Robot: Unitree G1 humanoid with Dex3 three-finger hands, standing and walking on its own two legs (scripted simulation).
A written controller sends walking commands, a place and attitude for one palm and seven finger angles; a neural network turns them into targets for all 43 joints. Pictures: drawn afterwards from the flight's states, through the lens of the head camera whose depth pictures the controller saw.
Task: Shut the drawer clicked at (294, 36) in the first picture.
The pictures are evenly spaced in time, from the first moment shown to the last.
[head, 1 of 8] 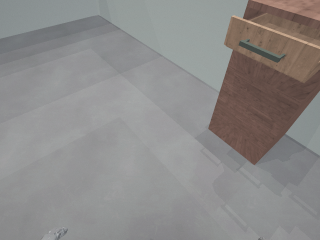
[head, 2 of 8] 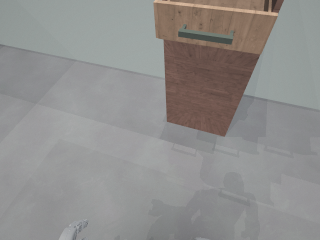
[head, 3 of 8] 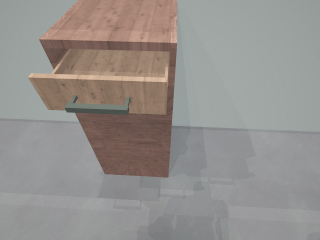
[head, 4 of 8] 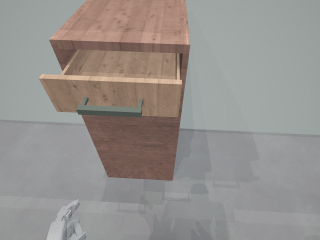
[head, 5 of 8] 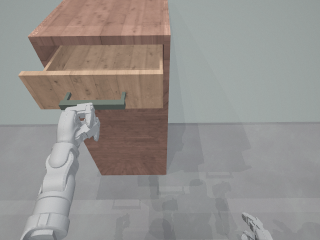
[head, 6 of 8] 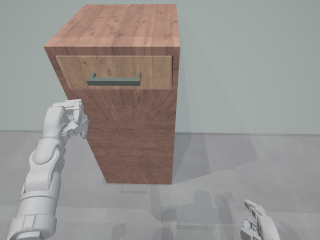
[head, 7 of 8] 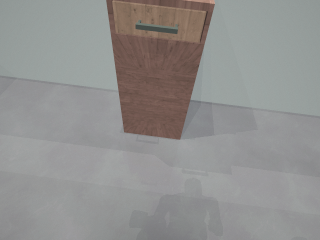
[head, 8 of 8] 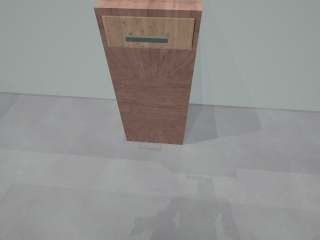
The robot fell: no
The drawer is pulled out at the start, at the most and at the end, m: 0.15 0.15 0.00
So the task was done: yes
